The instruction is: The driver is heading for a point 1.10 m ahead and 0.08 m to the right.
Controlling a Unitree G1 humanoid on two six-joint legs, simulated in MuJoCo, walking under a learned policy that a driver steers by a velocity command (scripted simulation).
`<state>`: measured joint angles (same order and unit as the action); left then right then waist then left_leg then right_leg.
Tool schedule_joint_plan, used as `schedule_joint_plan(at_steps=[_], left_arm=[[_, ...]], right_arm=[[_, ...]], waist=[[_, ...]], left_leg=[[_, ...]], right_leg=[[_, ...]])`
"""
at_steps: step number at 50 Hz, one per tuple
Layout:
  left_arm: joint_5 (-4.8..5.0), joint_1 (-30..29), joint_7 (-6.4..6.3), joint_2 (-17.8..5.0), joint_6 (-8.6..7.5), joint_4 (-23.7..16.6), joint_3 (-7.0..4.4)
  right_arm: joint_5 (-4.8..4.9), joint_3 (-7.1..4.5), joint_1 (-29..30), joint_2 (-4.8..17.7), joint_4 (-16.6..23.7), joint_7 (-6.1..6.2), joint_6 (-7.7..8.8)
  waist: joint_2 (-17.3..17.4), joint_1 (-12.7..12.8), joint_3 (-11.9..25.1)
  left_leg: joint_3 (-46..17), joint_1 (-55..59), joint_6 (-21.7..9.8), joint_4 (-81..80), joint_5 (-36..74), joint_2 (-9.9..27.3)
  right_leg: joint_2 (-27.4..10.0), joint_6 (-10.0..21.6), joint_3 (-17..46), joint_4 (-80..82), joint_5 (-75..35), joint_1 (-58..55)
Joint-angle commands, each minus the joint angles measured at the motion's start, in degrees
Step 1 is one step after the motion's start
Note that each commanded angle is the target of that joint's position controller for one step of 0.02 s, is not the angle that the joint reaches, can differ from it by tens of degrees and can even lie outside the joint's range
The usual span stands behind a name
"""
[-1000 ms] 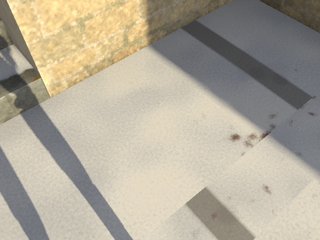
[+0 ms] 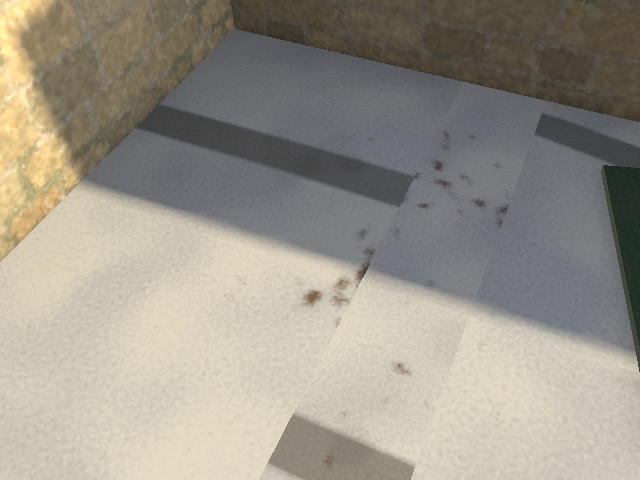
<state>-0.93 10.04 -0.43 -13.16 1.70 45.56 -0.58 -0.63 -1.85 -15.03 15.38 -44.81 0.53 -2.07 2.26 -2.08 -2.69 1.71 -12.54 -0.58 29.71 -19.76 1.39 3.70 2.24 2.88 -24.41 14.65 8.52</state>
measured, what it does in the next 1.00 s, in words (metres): walks ahead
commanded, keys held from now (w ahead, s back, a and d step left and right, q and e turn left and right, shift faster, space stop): no key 0.32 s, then w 0.68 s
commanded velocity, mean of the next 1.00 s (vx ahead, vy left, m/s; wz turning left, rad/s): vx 0.23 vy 0.00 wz -0.03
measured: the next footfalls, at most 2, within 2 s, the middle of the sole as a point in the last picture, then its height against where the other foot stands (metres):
right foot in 1.04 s outside the picture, level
left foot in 1.58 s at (286, 379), level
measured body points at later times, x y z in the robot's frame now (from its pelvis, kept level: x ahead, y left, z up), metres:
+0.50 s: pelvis +0.01 +0.01 +0.00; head +0.01 +0.01 +0.45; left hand +0.03 +0.28 -0.15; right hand +0.05 -0.26 -0.14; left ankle +0.00 +0.11 -0.73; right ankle -0.02 -0.10 -0.74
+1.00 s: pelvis +0.22 +0.02 -0.02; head +0.26 +0.03 +0.43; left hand +0.43 +0.23 -0.13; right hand +0.09 -0.20 -0.15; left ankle +0.02 +0.11 -0.74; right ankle +0.37 -0.06 -0.73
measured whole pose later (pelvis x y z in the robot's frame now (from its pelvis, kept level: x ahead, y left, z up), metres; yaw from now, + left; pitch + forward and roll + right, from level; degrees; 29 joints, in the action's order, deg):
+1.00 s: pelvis +0.22 +0.02 -0.02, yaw +0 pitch +1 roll +0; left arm -1.3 -2.5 1.5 -11.8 -2.4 50.7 -0.4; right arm -1.1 0.0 -30.0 9.6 -63.5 0.6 5.1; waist -0.5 -4.1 -3.8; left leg 1.3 11.2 -3.0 11.6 -23.4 -2.1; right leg 1.0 5.8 -6.8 -33.6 7.1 31.0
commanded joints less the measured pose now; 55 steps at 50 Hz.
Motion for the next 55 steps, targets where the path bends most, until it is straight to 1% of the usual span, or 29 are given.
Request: schedule_joint_plan(at_steps=[1, 3, 5, 8, 16, 18, 19, 21, 23, 25, 26, 27, 28, 29, 30, 31, 32, 34, 36, 39, 43, 46, 48, 50, 51, 52, 53, 54, 55], left_arm=[[-0.25, -3.1, -0.89, -7.2, -1.64, -2.3, -0.85], [0.41, -1.5, -1.33, -8.0, -1.89, -0.8, -0.97], [0.48, -0.4, -1.22, -7.7, -1.78, 0.5, -0.90], [0.46, 0.2, -1.29, -7.5, -1.80, 2.9, -0.83], [0.56, 0.7, -1.48, -7.0, -2.20, 8.5, -0.56], [0.55, 2.5, -1.50, -8.4, -1.81, 10.1, -1.12], [0.31, 3.5, -1.39, -9.7, -1.36, 10.5, -1.75], [0.04, 6.5, -1.03, -11.5, -0.90, 11.3, -2.73], [-0.02, 7.1, -0.80, -11.1, -1.27, 11.6, -3.08], [-0.19, 5.6, -0.54, -10.6, -2.13, 11.4, -3.22], [0.19, 3.9, -0.40, -10.5, -2.48, 11.0, -3.32], [0.59, 1.6, -0.27, -10.2, -2.69, 10.6, -3.36], [0.43, -0.1, -0.19, -8.5, -3.06, 9.8, -3.05], [0.47, -2.4, 0.13, -4.2, -3.68, 8.0, -1.83], [-0.34, -4.4, 0.42, -4.9, -4.18, 6.0, -1.92], [-1.42, -4.0, 0.68, -7.8, -4.36, 6.7, -2.54], [-0.99, -1.2, 1.45, -6.6, -4.67, 8.2, -2.39], [-1.05, 0.7, 2.42, -5.7, -5.01, 9.5, -2.23], [-1.42, -0.1, 2.74, -4.9, -4.59, 9.5, -2.06], [-1.34, -5.1, 2.68, -3.8, -4.00, 7.6, -1.70], [-0.76, -14.6, 2.70, -2.1, -3.95, 3.6, -0.65], [-0.28, -17.3, 2.50, -2.0, -4.08, 1.8, -0.27], [-0.23, -14.1, 1.88, -3.3, -4.31, 2.0, -0.77], [-0.09, -1.5, 0.94, -5.9, -5.00, 5.8, -2.17], [-0.40, 7.8, 0.37, -7.2, -5.51, 8.8, -3.06], [-1.87, 16.7, -0.29, -11.6, -5.77, 10.4, -4.41], [-2.51, 17.3, -0.01, -15.2, -5.42, 10.3, -5.23], [0.05, 12.7, 0.63, -12.2, -5.03, 10.2, -5.04], [0.60, 6.1, 0.69, -8.9, -5.30, 9.1, -4.11]], right_arm=[[0.09, -0.89, 0.6, 4.9, 2.3, 0.16, 0.50], [-0.30, -0.88, -0.5, 5.7, 1.1, -0.05, 1.06], [-0.17, -0.90, -0.9, 6.2, -0.8, -0.32, 1.36], [-0.22, -0.56, -0.9, 4.9, -2.8, -0.05, 1.38], [-0.16, -0.31, -0.8, 4.3, -8.1, 0.43, 1.55], [-0.44, -0.48, -1.4, 4.4, -9.3, 0.34, 1.42], [-0.74, -0.61, -0.9, 4.6, -9.1, 0.16, 1.27], [-1.46, -0.31, 1.6, 3.2, -8.0, -0.44, 1.25], [-1.56, -0.09, 2.7, 2.5, -7.0, -0.71, 2.09], [-1.13, -0.37, 1.6, 3.1, -7.0, -1.12, 3.41], [-0.86, -0.39, -1.0, 2.7, -7.8, -1.28, 4.02], [-0.59, -0.41, -5.9, 1.9, -9.7, -1.20, 4.55], [-0.64, -0.88, -11.5, 3.0, -12.1, -0.76, 4.98], [-1.29, -1.84, -18.1, 7.2, -13.4, -0.12, 5.53], [-0.75, -3.14, -22.7, 11.8, -15.5, -0.37, 5.28], [-0.81, -2.23, -17.6, 7.9, -14.4, -0.41, 5.15], [-0.72, -1.72, -12.6, 6.2, -12.7, -0.59, 5.53], [-0.42, -1.10, -9.6, 4.4, -11.8, -0.60, 6.56], [-0.32, -0.58, -11.9, 3.0, -13.3, -0.61, 7.30], [-0.19, -0.01, -16.6, 2.0, -15.5, -0.48, 7.54], [-0.45, 0.55, -17.8, 1.7, -16.4, -0.08, 7.46], [-0.57, 0.48, -18.1, 2.7, -17.2, 0.14, 7.58], [-0.45, 0.34, -16.1, 3.5, -17.2, 0.27, 7.74], [-0.37, -0.04, -14.0, 4.8, -17.0, 0.51, 7.53], [-0.04, -0.11, -12.7, 5.1, -16.7, 0.45, 7.30], [0.11, 0.50, -13.6, 2.8, -15.2, 0.18, 7.25], [1.50, 1.39, -21.1, -4.1, -14.7, -0.55, 6.91], [0.15, -0.31, -15.1, 2.8, -14.4, -0.26, 6.68], [-0.01, -0.64, -9.5, 3.1, -12.2, -0.49, 7.04]], waist=[[-10.3, 0.2, 3.0], [-10.6, 0.5, 4.0], [-6.3, 1.1, 1.7], [-3.3, 1.1, 0.1], [-2.2, 0.8, 0.5], [-4.0, 1.3, 1.3], [-5.8, 1.7, -0.4], [-9.5, 3.5, -5.7], [-11.0, 3.6, -7.5], [-9.6, 2.1, -5.6], [-9.2, 0.4, -4.5], [-8.4, -2.3, -3.9], [-4.6, -4.5, -3.4], [7.2, -6.9, -1.7], [13.9, -7.1, -3.4], [3.8, -3.3, -6.6], [1.3, -0.3, -7.0], [1.3, 1.7, -5.3], [2.3, 1.5, -3.9], [2.8, 0.3, -4.1], [3.6, -1.3, -5.8], [4.6, -1.3, -6.1], [4.6, 1.1, -4.3], [4.5, 6.7, 2.7], [3.5, 10.7, 7.2], [-2.0, 12.8, 13.7], [-14.3, 7.6, 20.0], [-5.2, 8.0, 15.1], [-5.3, 5.5, 5.8]], left_leg=[[-1.9, 1.1, 0.2, -4.8, 4.0, 0.8], [-2.7, 4.9, 0.7, -8.0, 13.3, 2.2], [-3.2, 3.9, 0.8, -8.0, 13.9, 2.8], [-3.9, 3.6, 0.6, -9.5, 14.4, 3.2], [-4.4, 5.7, 0.0, -10.4, 14.0, 3.9], [-1.9, 4.8, -0.8, -7.0, 1.4, 1.2], [-0.6, 1.5, -1.4, -4.1, -6.0, -0.5], [1.7, -7.1, -2.1, 3.1, -9.5, -2.6], [0.9, -10.6, -3.3, 8.5, -5.0, -0.9], [0.1, -8.9, -4.3, 6.9, -4.9, -0.1], [1.0, -3.5, -4.9, 2.7, -2.5, -0.7], [2.3, 6.1, -5.3, -3.5, 0.7, -2.1], [-0.5, 15.8, -5.4, -7.8, 0.0, -1.5], [-18.9, 22.9, -7.5, -18.0, -13.8, 10.3], [-37.0, 23.0, -12.1, -25.2, -22.2, 20.7], [-35.1, 18.0, -12.3, -24.8, -22.8, 20.4], [-30.3, 14.7, -11.1, -24.7, -18.6, 17.7], [-21.3, 14.3, -9.2, -25.3, -5.8, 13.4], [-14.9, 15.4, -8.6, -24.1, 7.4, 10.8], [-9.9, 16.6, -8.9, -22.1, 24.1, 9.7], [-6.0, 14.2, -8.9, -21.8, 34.1, 8.1], [-5.0, 14.4, -9.0, -21.5, 39.9, 9.2], [-3.8, 15.9, -8.3, -17.2, 52.7, 10.3], [-2.5, 17.4, -7.0, -3.1, 65.0, 10.2], [-1.3, 12.7, -6.2, 8.2, 59.5, 8.8], [0.3, 1.6, -5.7, 25.0, 38.3, 6.0], [0.2, -18.1, -3.7, 46.9, -10.6, -5.2], [-6.1, -23.1, -5.2, 50.1, -6.9, -3.0], [-5.5, -24.5, -5.6, 47.5, -0.5, 0.0]], right_leg=[[-13.4, 5.2, 10.5, 5.4, -25.0, -2.1], [-10.3, 2.6, 8.7, 5.3, -20.3, -1.3], [-8.8, 1.9, 8.1, 6.7, -12.4, -0.2], [-8.3, 2.0, 7.8, 6.2, -11.8, 0.1], [-7.7, 1.9, 7.2, 7.4, -9.9, 1.3], [-6.7, 3.5, 8.1, 8.8, 7.6, 1.9], [-7.2, 5.0, 10.1, 9.9, 19.5, 3.3], [-12.5, 9.1, 18.8, 15.0, 33.6, 4.6], [-17.4, 12.0, 24.5, 17.7, 32.6, 4.9], [-17.1, 11.9, 22.2, 16.7, 25.1, 3.7], [-15.4, 10.8, 18.8, 15.3, 22.4, 5.9], [-12.9, 9.3, 15.0, 12.0, 20.9, 11.6], [-9.2, 7.2, 10.9, 5.4, 19.2, 18.5], [-2.5, 4.1, 2.2, -10.9, 15.9, 27.1], [1.0, 3.4, -3.6, -22.9, 16.2, 34.8], [-2.9, 3.8, 0.1, -30.4, 11.7, 35.1], [-4.6, 3.9, 0.4, -32.4, 6.6, 33.4], [-6.8, 2.9, -1.1, -33.3, 0.3, 31.2], [-6.9, 1.7, -3.3, -34.3, -3.2, 31.3], [-6.8, 0.2, -5.9, -32.8, -5.2, 34.5], [-5.1, -0.5, -9.2, -20.8, -8.4, 31.8], [-3.6, 1.4, -10.7, -12.5, -9.5, 25.8], [-1.8, 3.7, -10.9, -9.6, -8.5, 19.3], [0.9, 6.1, -10.4, -7.3, -6.5, 6.5], [-0.2, 7.5, -9.0, -3.5, -8.6, -5.3], [-12.6, 9.9, 4.8, -2.3, 2.3, -18.6], [-28.8, 19.0, 35.6, 4.6, 6.4, -30.6], [-25.5, 17.9, 37.4, 9.9, 13.7, -24.2], [-23.5, 15.9, 27.0, 11.8, 11.9, -14.8]])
